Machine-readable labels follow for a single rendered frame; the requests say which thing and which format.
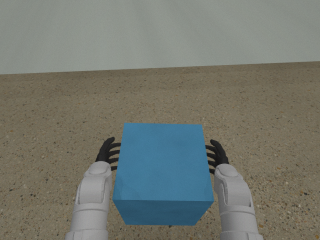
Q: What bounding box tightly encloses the left robot forearm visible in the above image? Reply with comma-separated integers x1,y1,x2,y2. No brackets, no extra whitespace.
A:
64,161,112,240

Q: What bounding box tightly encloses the carton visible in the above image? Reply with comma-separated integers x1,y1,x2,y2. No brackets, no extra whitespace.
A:
112,123,214,226

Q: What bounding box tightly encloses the right robot forearm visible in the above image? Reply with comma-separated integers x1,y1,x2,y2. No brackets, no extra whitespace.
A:
214,163,264,240

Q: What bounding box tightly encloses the left robot hand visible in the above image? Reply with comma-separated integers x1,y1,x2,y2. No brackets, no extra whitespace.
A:
95,137,121,171

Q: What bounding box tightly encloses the right robot hand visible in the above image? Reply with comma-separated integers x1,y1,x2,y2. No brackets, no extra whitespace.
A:
205,139,229,175

